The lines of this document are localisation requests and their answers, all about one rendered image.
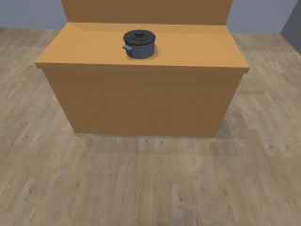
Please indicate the lid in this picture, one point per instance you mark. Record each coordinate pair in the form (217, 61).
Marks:
(134, 40)

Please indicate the pot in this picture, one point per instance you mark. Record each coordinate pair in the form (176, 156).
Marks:
(139, 51)

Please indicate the knob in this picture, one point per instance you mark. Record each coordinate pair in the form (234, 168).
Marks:
(139, 33)

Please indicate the table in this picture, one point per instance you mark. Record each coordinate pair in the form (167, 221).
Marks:
(183, 90)

